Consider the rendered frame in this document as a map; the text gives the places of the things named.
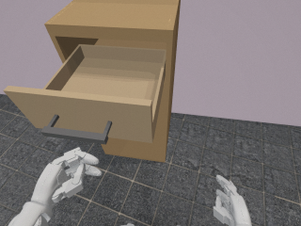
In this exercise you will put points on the left robot forearm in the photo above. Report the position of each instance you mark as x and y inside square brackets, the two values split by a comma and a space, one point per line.
[33, 214]

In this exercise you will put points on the right robot hand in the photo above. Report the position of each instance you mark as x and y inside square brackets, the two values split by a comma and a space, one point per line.
[235, 211]

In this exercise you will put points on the left robot hand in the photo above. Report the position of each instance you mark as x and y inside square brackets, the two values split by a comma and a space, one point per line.
[48, 188]

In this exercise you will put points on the handle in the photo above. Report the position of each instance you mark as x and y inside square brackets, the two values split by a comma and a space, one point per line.
[99, 138]

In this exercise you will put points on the cabinet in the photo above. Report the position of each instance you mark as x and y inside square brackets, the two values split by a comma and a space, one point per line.
[149, 24]

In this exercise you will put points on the drawer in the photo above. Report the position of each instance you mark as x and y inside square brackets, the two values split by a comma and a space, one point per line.
[98, 84]

